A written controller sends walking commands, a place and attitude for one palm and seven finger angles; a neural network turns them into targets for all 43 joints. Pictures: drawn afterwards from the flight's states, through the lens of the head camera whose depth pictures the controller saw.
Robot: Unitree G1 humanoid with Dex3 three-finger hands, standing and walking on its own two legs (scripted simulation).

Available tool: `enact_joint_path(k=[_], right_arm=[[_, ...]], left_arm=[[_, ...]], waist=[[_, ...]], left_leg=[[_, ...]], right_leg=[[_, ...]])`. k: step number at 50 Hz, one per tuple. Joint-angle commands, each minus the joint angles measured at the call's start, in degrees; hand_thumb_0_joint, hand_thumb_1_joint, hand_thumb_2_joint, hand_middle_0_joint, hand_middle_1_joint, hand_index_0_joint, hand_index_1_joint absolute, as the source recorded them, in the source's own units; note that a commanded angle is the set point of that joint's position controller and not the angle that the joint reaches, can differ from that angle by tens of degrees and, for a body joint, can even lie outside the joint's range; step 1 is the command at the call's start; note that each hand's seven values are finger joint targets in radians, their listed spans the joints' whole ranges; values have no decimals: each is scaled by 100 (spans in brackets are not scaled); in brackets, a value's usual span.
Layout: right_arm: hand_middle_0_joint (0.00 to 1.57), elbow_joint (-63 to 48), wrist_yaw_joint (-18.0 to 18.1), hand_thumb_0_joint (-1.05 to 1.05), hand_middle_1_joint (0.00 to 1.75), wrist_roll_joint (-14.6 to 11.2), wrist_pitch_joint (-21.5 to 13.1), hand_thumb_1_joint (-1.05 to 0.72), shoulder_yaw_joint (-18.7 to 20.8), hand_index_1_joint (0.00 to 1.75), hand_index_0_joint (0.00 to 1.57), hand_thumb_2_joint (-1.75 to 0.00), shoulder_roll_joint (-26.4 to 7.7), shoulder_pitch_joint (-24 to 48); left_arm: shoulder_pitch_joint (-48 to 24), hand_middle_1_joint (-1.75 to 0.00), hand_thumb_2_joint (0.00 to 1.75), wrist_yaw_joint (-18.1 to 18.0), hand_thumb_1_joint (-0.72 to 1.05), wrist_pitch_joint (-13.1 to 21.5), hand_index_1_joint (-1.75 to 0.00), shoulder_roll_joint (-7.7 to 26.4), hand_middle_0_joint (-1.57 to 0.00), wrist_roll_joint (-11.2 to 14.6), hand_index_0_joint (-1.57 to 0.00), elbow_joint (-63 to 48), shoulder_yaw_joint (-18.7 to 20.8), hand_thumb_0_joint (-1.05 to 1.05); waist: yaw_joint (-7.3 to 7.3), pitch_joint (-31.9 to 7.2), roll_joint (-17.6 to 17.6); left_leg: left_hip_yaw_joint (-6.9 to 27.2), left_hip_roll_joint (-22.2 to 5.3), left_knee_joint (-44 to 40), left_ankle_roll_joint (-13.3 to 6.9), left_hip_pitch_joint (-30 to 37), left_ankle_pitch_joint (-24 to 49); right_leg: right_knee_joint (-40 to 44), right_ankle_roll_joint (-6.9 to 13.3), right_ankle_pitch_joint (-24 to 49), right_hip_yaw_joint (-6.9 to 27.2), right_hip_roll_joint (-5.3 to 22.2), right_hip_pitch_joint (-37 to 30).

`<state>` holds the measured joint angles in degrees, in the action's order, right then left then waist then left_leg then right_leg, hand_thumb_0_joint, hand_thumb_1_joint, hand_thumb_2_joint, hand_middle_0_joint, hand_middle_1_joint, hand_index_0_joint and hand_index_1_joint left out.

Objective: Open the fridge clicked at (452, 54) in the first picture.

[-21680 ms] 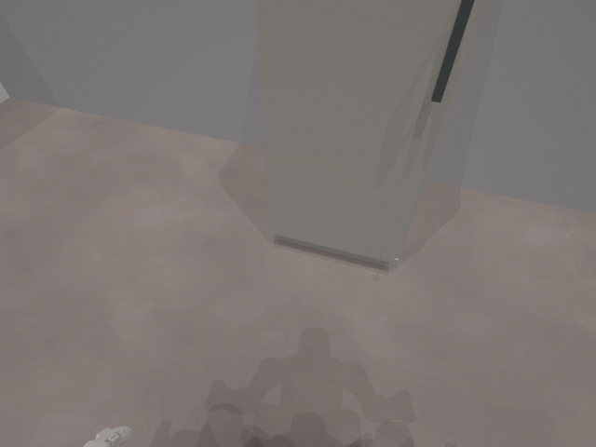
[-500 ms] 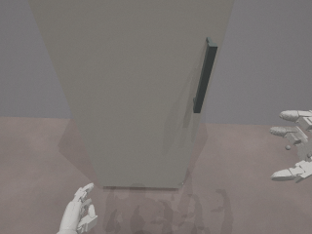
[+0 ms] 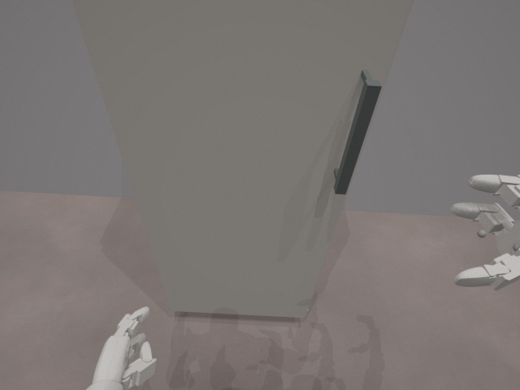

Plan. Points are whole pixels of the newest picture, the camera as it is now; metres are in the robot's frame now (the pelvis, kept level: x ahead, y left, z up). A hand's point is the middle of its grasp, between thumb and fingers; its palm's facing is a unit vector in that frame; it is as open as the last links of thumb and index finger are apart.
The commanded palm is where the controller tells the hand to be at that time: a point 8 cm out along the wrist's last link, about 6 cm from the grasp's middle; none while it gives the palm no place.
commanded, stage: raise the hand to about handle height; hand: right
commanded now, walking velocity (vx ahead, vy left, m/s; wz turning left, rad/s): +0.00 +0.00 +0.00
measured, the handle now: (351, 137) +0.52 -0.16 +0.16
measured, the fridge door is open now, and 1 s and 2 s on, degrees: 0 0 0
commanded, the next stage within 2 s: move the hooked fingers beside the handle in 0.14 s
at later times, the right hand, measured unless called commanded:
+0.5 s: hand (466, 218) +0.30 -0.27 +0.17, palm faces +0.11 +0.99 -0.04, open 14.0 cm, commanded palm +0.27 -0.31 +0.18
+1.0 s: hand (442, 195) +0.35 -0.26 +0.17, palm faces +0.07 +1.00 -0.02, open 14.0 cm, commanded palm +0.32 -0.30 +0.17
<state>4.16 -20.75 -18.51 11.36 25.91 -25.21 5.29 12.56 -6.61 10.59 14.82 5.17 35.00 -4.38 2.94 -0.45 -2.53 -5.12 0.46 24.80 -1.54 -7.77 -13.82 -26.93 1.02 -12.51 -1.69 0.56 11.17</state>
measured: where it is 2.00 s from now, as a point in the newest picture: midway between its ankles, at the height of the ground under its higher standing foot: outside the picture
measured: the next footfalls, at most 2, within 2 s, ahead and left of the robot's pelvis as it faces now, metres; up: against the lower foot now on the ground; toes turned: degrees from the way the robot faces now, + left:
none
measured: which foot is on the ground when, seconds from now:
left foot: down 0.00-1.00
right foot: down 0.00-1.00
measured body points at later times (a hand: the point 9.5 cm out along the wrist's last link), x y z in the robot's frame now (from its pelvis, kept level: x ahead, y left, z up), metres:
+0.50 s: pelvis +0.00 +0.00 +0.00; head -0.02 +0.02 +0.45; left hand +0.19 +0.23 -0.07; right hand +0.29 -0.32 +0.18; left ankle +0.00 +0.10 -0.74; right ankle +0.03 -0.11 -0.74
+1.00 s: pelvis +0.01 -0.01 +0.00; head +0.00 +0.00 +0.45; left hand +0.17 +0.23 -0.08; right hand +0.34 -0.31 +0.17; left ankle +0.00 +0.10 -0.74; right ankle +0.03 -0.11 -0.74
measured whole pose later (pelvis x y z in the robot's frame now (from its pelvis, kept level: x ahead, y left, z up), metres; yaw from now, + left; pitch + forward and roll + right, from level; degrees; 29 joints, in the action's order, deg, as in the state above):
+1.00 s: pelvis +0.01 -0.01 +0.00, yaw +1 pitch -1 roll +1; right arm 16.9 -17.4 -15.3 9.5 21.0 -24.2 18.7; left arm 14.4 -6.8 7.9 14.9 5.4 35.6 -3.6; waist 1.1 -1.1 -2.0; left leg -4.2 -0.2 25.2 -0.7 -10.3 -14.0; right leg -27.3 1.9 -13.0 -2.6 -0.1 13.4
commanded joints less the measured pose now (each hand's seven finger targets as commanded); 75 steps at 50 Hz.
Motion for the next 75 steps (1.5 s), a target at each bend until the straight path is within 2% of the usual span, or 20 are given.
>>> enact_joint_path(k=[1,4,7,9,16,22,26,32,35,41,45,46,51,55,59,61,64,70,71,75], right_arm=[[30,-1117,2,0,120,-158,-410,50,629,120,30,-30,-1691,1695],[30,-968,-78,0,120,-170,-259,50,491,120,30,-30,-1552,1705],[30,-876,-128,0,120,-201,-174,50,497,120,30,-30,-1566,1612],[30,-1094,-128,0,120,-204,-204,50,574,120,30,-30,-1659,1717],[30,-839,27,0,120,-178,-364,50,562,120,30,-30,-1720,2093],[30,-458,53,0,120,-47,-337,50,234,120,30,-30,-1566,2643],[30,-174,77,0,120,-7,-380,50,257,120,30,-30,-1697,2797],[30,77,154,0,120,32,-523,50,399,120,30,-30,-1807,3024],[30,-3,153,0,120,87,-574,50,412,120,30,-30,-1814,2989],[30,277,147,0,120,68,-496,50,160,120,30,-30,-1552,2991],[30,-119,236,0,120,143,-570,50,-52,120,30,-30,-1412,3582],[30,-163,281,0,120,128,-621,50,-105,120,30,-30,-1370,3597],[30,-144,476,0,120,217,-664,50,-274,120,30,-30,-1151,3665],[30,541,611,0,120,317,-407,50,-428,120,30,-30,-1016,3947],[30,542,806,0,120,439,-424,50,-379,120,30,-30,-1153,4344],[30,522,861,0,120,444,-570,50,-205,120,30,-30,-1343,4277],[30,500,866,0,120,454,-773,50,-330,120,30,-30,-1204,4679],[30,1363,785,0,120,527,-697,50,-670,120,30,-30,-953,4977],[30,1550,795,0,120,521,-689,50,-567,120,30,-30,-1069,4880],[30,1896,815,0,120,567,-753,50,-562,120,30,-30,-1232,5568]], left_arm=[[-822,-30,90,-67,90,359,-30,612,-20,1,-20,-930,268,0],[-838,-30,90,-75,90,343,-30,627,-20,25,-20,-929,264,0],[-822,-30,90,-52,90,304,-30,661,-20,37,-20,-949,278,0],[-859,-30,90,-47,90,303,-30,644,-20,29,-20,-1002,288,0],[-791,-30,90,-76,90,276,-30,643,-20,24,-20,-912,288,0],[-757,-30,90,-133,90,259,-30,651,-20,42,-20,-852,283,0],[-717,-30,90,-138,90,224,-30,687,-20,34,-20,-843,297,0],[-662,-30,90,-95,90,190,-30,681,-20,16,-20,-859,297,0],[-623,-30,90,-65,90,160,-30,669,-20,16,-20,-910,301,0],[-488,-30,90,-47,90,90,-30,729,-20,30,-20,-890,350,0],[-500,-30,90,-67,90,86,-30,705,-20,20,-20,-885,355,0],[-479,-30,90,-65,90,87,-30,701,-20,12,-20,-885,355,0],[-433,-30,90,-59,90,69,-30,688,-20,-20,-20,-798,358,0],[-421,-30,90,-70,90,-66,-30,725,-20,7,-20,-692,343,0],[-394,-30,90,-54,90,-135,-30,704,-20,-24,-20,-709,353,0],[-358,-30,90,-40,90,-176,-30,711,-20,-42,-20,-706,370,0],[-332,-30,90,-33,90,-194,-30,682,-20,-55,-20,-687,361,0],[-181,-30,90,-52,90,-278,-30,748,-20,-19,-20,-549,385,0],[-112,-30,90,-48,90,-296,-30,777,-20,-20,-20,-523,419,0],[-10,-30,90,-66,90,-330,-30,826,-20,-35,-20,-468,429,0]], waist=[[7,-881,-315],[-31,-833,-324],[-26,-840,74],[7,-1051,-95],[-66,-847,-39],[-179,-846,-233],[-150,-1009,38],[-98,-1271,-5],[-53,-1411,-372],[-158,-1163,56],[-240,-1351,-360],[-240,-1372,-166],[-220,-1489,-274],[-303,-1062,33],[-264,-1368,-158],[-226,-1589,29],[-297,-1750,-63],[-431,-1270,-208],[-434,-1290,103],[-505,-1377,157]], left_leg=[[367,-39,-464,50,-143,781],[341,-43,-430,65,-208,898],[340,-51,-404,109,-179,959],[324,-36,-355,91,-126,1077],[341,-23,-428,93,-255,803],[376,-53,-444,84,-416,657],[376,-59,-415,93,-321,650],[361,-64,-302,61,-150,992],[305,-37,-216,19,-133,1237],[263,3,-262,34,-336,1166],[247,20,-251,4,-468,1049],[246,24,-258,0,-408,1084],[221,40,-245,-26,-439,1135],[199,20,-319,4,-630,746],[235,3,-295,-30,-501,865],[259,22,-278,-23,-319,1085],[291,14,-240,-17,-249,1323],[283,3,-291,-19,-601,1083],[272,14,-314,-6,-560,1060],[323,-14,-310,10,-639,838]], right_leg=[[318,60,596,245,-45,-533],[315,68,622,254,-63,-522],[271,81,644,257,-52,-419],[266,83,763,261,-74,-536],[269,77,595,264,-50,-469],[255,84,441,279,-50,-481],[238,96,478,283,-37,-402],[248,101,714,268,-39,-411],[268,72,965,247,-48,-534],[251,91,907,240,9,-439],[291,68,926,309,11,-709],[264,85,992,309,20,-700],[286,51,1168,353,42,-867],[429,41,655,380,38,-530],[401,34,858,392,33,-658],[327,61,1084,328,48,-688],[311,65,1258,299,35,-814],[307,65,956,301,30,-594],[272,96,911,281,45,-530],[271,110,657,310,17,-411]])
